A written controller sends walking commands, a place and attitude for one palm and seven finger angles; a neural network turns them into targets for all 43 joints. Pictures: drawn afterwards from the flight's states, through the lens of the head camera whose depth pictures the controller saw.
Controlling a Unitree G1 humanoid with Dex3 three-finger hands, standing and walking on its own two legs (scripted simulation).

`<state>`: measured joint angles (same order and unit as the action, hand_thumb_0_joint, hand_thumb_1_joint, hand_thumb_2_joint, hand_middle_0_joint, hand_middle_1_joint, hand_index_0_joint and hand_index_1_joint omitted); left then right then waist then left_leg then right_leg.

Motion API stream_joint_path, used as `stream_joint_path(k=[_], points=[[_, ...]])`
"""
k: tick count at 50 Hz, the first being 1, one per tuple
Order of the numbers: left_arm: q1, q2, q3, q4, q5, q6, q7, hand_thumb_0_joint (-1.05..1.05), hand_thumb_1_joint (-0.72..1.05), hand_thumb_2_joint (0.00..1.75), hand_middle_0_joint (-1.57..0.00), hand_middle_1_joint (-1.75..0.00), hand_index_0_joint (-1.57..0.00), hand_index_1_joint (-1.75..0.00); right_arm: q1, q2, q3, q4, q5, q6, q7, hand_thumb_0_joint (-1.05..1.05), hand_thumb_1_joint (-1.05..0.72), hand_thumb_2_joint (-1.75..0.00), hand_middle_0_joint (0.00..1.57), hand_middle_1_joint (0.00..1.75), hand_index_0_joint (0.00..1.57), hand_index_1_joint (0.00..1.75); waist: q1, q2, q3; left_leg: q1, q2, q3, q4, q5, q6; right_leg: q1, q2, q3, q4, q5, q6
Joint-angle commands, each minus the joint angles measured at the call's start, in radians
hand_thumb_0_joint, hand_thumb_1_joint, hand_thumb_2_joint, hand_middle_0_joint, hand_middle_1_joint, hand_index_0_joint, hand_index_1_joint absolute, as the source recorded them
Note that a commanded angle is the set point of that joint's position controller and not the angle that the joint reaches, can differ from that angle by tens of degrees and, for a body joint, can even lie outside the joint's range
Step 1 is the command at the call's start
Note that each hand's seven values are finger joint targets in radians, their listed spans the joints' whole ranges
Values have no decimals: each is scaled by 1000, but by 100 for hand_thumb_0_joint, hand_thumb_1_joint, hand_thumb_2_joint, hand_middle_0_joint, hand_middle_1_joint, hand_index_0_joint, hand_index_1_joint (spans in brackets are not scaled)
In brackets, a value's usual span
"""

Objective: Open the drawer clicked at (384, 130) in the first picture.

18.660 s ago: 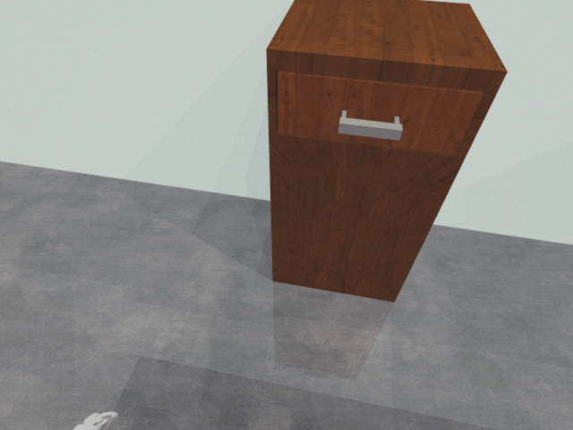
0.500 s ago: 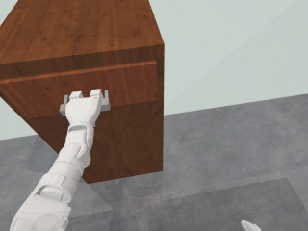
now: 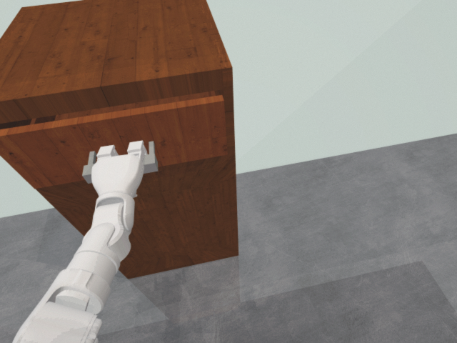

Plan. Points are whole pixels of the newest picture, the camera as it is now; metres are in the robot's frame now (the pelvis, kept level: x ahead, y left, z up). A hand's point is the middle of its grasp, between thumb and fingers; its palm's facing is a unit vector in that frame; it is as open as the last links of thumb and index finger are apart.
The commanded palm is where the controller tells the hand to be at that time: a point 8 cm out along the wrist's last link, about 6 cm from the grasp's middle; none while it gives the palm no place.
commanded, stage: pull the drawer open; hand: left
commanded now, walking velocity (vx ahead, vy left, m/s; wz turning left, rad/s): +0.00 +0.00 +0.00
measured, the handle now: (122, 159) +0.46 +0.23 +0.05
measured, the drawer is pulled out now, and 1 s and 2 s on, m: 0.03 0.24 0.29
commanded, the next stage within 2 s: open the thumb to release the handle in 1.48 s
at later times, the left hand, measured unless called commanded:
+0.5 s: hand (129, 231) +0.31 +0.19 +0.03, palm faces +0.04 -0.10 -0.99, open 6.4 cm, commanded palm +0.26 +0.18 +0.09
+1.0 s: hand (128, 297) +0.20 +0.16 +0.03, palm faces +0.05 -0.17 -0.99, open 6.5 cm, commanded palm +0.14 +0.16 +0.09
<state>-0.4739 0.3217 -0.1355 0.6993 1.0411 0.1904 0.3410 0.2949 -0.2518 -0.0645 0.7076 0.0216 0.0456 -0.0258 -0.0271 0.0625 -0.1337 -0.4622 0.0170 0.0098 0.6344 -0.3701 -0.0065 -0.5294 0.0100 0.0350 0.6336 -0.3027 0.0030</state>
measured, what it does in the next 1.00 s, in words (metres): stands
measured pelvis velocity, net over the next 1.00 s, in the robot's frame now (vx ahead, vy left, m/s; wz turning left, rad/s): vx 0.00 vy -0.02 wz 0.00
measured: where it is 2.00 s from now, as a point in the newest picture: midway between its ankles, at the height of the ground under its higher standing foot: outside the picture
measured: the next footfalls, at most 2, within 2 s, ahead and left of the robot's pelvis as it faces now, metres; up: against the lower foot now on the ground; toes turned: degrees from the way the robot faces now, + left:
none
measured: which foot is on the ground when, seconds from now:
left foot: down 0.00-1.00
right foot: down 0.00-1.00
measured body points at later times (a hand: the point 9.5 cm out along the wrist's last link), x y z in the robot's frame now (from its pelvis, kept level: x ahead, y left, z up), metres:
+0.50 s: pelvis +0.02 +0.00 +0.00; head +0.02 -0.04 +0.45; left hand +0.30 +0.19 +0.09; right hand +0.24 -0.22 -0.09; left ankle -0.04 +0.12 -0.72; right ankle +0.00 -0.12 -0.72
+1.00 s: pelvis +0.00 -0.02 +0.00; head +0.00 -0.06 +0.45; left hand +0.19 +0.17 +0.09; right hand +0.22 -0.22 -0.09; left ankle -0.04 +0.12 -0.72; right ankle +0.00 -0.12 -0.72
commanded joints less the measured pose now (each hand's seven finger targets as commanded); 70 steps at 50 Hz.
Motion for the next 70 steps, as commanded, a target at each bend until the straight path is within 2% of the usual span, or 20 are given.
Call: stream_joint_path(k=[1,6,8,15,20,22,25,27,30,32,38,41,42,43,48,52,55,57,67,70], points=[[-264,91,13,-262,2,9,46,0,90,90,-40,-135,-40,-135,-91,-119,-37,-133,3,-46,0,0,-90,-90,20,30,20,30,28,-70,-306,145,-32,22,-55,507,33,243,37,-79,-37,401,-40],[-112,49,-16,-400,-17,43,26,0,90,90,-40,-135,-40,-135,-142,-111,-31,-162,3,-43,7,0,-90,-90,20,30,20,30,58,-54,-340,189,-33,25,-58,575,32,292,32,-79,-33,451,-40],[-23,13,-43,-433,-28,55,10,0,90,90,-40,-135,-40,-135,-165,-105,-27,-172,4,-43,12,0,-90,-90,20,30,20,30,61,-79,-312,197,-30,21,-57,598,34,299,31,-82,-36,466,-38],[160,27,-36,-579,-13,90,-22,0,90,90,-40,-135,-40,-135,-246,-95,-5,-209,1,-35,15,0,-90,-90,20,30,20,30,83,-112,-227,198,-38,23,-73,562,32,315,30,-81,-43,466,-38],[281,-3,-68,-703,-4,98,-38,0,90,90,-40,-135,-40,-135,-283,-75,4,-228,-3,-27,29,0,-90,-90,20,30,20,30,97,-81,-227,229,-40,22,-65,610,26,335,27,-79,-34,511,-39],[305,20,-51,-758,1,95,-41,0,90,90,-40,-135,-40,-135,-293,-76,5,-231,-4,-24,34,0,-90,-90,20,30,20,30,98,-85,-241,240,-41,23,-63,613,25,352,27,-72,-34,527,-40],[359,-13,-82,-788,6,90,-46,0,90,90,-40,-135,-40,-135,-310,-62,14,-235,-8,-24,38,0,-90,-90,20,30,20,30,94,-102,-186,228,-45,23,-65,568,27,333,29,-73,-38,514,-37],[431,27,-46,-833,5,84,-44,0,90,90,-40,-135,-40,-135,-322,-62,18,-245,-8,-24,41,0,-90,-90,20,30,20,30,110,-91,-202,229,-49,29,-65,554,25,365,26,-63,-38,538,-38],[501,-6,-72,-841,7,81,-45,0,90,90,-40,-135,-40,-135,-336,-48,30,-246,-10,-28,44,0,-90,-90,20,30,20,30,109,-115,-147,208,-54,30,-65,519,26,352,25,-66,-35,546,-35],[526,30,-46,-905,9,75,-42,0,90,90,-40,-135,-40,-135,-345,-52,28,-252,-12,-25,48,0,-90,-90,20,30,20,30,118,-87,-166,213,-54,31,-70,512,22,372,24,-54,-37,539,-38],[728,-12,-89,-1029,5,57,-35,0,90,90,-40,-135,-40,-135,-356,-35,35,-275,-17,-37,72,0,-90,-90,20,30,20,30,128,-105,-161,207,-51,29,-60,510,27,380,25,-51,-27,553,-34],[813,10,-73,-1084,2,45,-32,0,90,90,-40,-135,-40,-135,-362,-34,38,-281,-17,-38,81,0,-90,-90,20,30,20,30,128,-112,-141,188,-52,33,-58,470,28,374,21,-39,-27,562,-29],[833,39,-41,-1099,3,38,-26,0,90,90,-40,-135,-40,-135,-364,-37,37,-280,-18,-37,82,0,-90,-90,20,30,20,30,133,-107,-142,182,-51,34,-62,465,23,385,26,-32,-29,549,-34],[874,-3,-83,-1107,8,32,-24,0,90,90,-40,-135,-40,-135,-368,-30,41,-289,-22,-42,86,0,-90,-90,20,30,20,30,135,-103,-119,176,-52,32,-58,456,26,364,28,-37,-23,526,-33],[963,8,-83,-1168,26,7,-2,0,90,90,-40,-135,-40,-135,-374,-27,40,-296,-27,-51,97,0,-90,-90,20,30,20,30,140,-78,-89,159,-49,26,-47,397,27,319,34,-26,-23,420,-42],[1001,33,-63,-1198,31,-10,19,0,90,90,-40,-135,-40,-135,-372,-29,34,-296,-30,-58,98,0,-90,-90,20,30,20,30,139,-94,-77,150,-49,21,-34,335,29,296,32,-6,-37,346,-44],[1068,-15,-111,-1189,36,-24,23,0,90,90,-40,-135,-40,-135,-371,-18,39,-300,-33,-68,105,0,-90,-90,20,30,20,30,142,-110,-55,142,-51,17,-28,314,32,271,35,-6,-37,303,-42],[1081,29,-67,-1204,29,-29,28,0,90,90,-40,-135,-40,-135,-377,-21,38,-299,-31,-69,102,0,-90,-90,20,30,20,30,142,-117,-42,139,-50,20,-22,287,30,267,29,10,-55,274,-42],[1231,26,-76,-1255,29,-75,37,0,90,90,-40,-135,-40,-135,-383,-15,49,-321,-38,-85,115,0,-90,-90,20,30,20,30,151,-113,23,142,-46,18,-16,213,32,210,25,35,-103,106,-43],[1295,-6,-100,-1256,32,-99,37,0,90,90,-40,-135,-40,-135,-379,-10,52,-324,-41,-93,123,0,-90,-90,20,30,20,30,163,-118,28,134,-48,15,-20,222,31,214,27,35,-96,117,-46]])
